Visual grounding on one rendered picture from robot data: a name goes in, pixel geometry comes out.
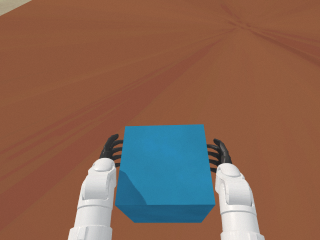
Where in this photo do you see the robot left hand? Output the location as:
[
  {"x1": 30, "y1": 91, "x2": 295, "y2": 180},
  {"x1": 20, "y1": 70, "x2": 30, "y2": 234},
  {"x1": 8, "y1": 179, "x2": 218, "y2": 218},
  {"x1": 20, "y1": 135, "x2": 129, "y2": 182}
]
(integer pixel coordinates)
[{"x1": 99, "y1": 134, "x2": 124, "y2": 167}]

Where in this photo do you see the robot left forearm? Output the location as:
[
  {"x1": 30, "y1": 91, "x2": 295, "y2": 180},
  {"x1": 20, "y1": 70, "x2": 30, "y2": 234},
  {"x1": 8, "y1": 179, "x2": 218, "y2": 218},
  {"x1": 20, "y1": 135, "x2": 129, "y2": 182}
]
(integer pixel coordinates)
[{"x1": 68, "y1": 158, "x2": 117, "y2": 240}]

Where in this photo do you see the robot right hand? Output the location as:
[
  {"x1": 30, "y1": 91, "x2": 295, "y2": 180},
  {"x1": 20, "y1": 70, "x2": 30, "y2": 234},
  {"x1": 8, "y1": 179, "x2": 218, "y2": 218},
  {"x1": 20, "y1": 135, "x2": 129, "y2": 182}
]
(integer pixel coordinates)
[{"x1": 207, "y1": 138, "x2": 232, "y2": 173}]

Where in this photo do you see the carton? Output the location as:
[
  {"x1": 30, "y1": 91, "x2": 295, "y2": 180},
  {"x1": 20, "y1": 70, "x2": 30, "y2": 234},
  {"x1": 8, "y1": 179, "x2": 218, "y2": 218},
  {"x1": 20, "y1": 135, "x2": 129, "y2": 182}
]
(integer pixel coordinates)
[{"x1": 115, "y1": 124, "x2": 216, "y2": 223}]

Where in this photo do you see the robot right forearm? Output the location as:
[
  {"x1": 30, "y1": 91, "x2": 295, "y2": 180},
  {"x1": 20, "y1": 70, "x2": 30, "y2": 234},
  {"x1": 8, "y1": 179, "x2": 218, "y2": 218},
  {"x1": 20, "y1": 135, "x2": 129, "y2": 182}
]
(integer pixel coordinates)
[{"x1": 215, "y1": 163, "x2": 265, "y2": 240}]

